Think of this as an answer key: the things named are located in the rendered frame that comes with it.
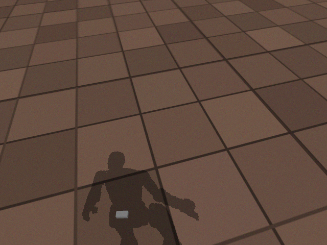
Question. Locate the small box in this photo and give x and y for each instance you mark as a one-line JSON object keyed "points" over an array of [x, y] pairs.
{"points": [[122, 214]]}

